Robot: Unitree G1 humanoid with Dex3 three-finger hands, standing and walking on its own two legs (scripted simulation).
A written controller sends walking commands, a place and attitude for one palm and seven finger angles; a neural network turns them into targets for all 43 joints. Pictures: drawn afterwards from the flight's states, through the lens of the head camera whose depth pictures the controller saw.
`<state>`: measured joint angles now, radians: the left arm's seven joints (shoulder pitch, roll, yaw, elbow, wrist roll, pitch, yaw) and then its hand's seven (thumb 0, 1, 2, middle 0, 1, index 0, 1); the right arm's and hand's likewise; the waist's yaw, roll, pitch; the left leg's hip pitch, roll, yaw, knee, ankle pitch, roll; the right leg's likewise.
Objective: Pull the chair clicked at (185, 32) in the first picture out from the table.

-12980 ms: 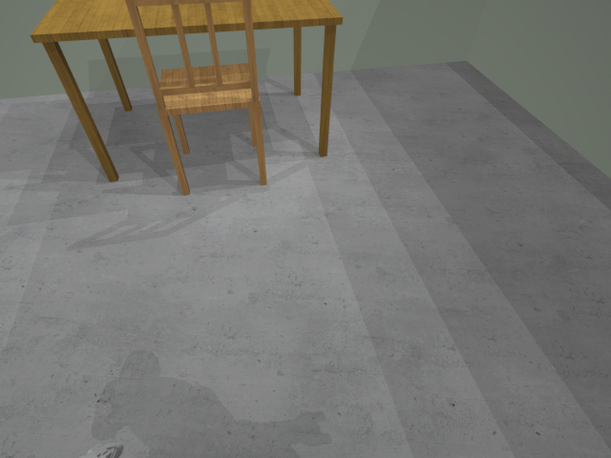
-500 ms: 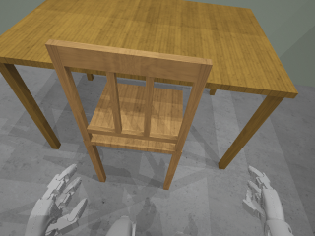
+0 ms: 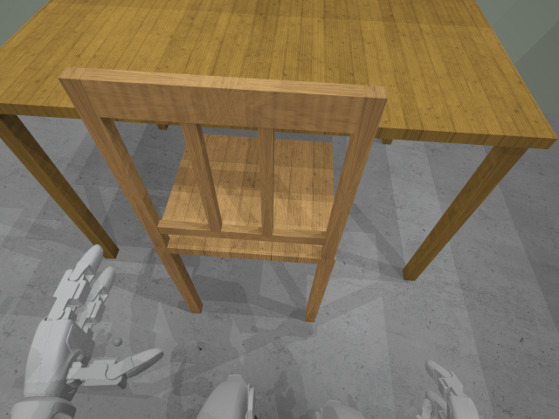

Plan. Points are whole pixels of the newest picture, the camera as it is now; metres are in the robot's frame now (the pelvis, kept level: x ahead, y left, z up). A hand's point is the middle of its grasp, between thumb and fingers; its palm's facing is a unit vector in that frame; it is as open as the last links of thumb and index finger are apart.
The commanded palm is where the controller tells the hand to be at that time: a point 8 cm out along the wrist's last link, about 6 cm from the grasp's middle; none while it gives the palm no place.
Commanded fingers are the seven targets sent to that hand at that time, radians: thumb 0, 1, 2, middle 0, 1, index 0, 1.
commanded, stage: raise the hand toward the chair's back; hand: left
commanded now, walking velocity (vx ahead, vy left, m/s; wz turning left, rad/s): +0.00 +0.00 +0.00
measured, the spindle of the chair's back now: (205, 183) +0.49 +0.16 +0.01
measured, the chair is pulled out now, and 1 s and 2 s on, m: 0.00 0.00 0.00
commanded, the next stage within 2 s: aim the fingers beside a spindle in 1.16 s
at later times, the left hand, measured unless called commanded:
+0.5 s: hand (107, 338) +0.22 +0.23 +0.04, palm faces -0.02 -1.00 -0.04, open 16.8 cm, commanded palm +0.20 +0.29 +0.05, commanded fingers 0.00 -0.50 0.30 -0.06 -0.08 -0.06 -0.08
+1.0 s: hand (103, 313) +0.24 +0.23 +0.05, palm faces +0.02 -1.00 -0.06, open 16.9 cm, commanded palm +0.22 +0.28 +0.05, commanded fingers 0.00 -0.50 0.30 -0.06 -0.08 -0.06 -0.08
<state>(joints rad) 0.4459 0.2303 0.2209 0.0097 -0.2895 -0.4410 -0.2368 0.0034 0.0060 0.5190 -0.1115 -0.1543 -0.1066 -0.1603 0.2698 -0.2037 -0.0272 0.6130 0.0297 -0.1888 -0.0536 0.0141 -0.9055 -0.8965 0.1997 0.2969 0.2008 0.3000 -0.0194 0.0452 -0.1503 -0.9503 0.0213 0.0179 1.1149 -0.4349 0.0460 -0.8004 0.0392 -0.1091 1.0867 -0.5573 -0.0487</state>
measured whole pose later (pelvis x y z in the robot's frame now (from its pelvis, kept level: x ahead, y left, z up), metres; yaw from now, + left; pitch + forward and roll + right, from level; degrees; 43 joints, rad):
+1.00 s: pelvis +0.00 +0.02 +0.01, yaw +1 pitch +14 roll -4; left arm 0.29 0.29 0.21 0.11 -0.28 -0.43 -0.26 -0.01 -0.50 0.30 -0.06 -0.08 -0.06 -0.08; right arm 0.26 -0.26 0.01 0.55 0.03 -0.19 -0.03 0.01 -0.91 -0.90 0.20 0.30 0.20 0.30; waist -0.04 0.04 -0.12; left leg -0.89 0.00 0.02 1.06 -0.41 0.08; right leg -0.73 0.02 -0.11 1.01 -0.52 -0.02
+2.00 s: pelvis +0.00 +0.01 -0.01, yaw +0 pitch +18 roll -3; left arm 0.09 0.23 0.12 0.26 -0.23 -0.45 -0.19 -0.01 -0.50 0.30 -0.06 -0.08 -0.06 -0.08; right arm 0.23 -0.25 0.00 0.55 0.02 -0.14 -0.02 0.01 -0.91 -0.90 0.20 0.30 0.20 0.30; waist -0.04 0.04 -0.14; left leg -1.01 0.01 0.02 1.16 -0.45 0.05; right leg -0.86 0.03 -0.11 1.13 -0.58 -0.04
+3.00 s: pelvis +0.00 +0.00 -0.03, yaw -1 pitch +21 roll -2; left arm -0.08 0.18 0.08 0.40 -0.15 -0.49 -0.05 -0.01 -0.50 0.30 -0.06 -0.08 -0.06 -0.08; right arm 0.22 -0.24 0.00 0.55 0.01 -0.01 0.02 0.01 -0.91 -0.90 0.20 0.30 0.20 0.30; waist -0.05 0.04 -0.14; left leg -1.12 0.02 0.03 1.24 -0.48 0.05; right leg -0.98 0.04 -0.10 1.23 -0.61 -0.05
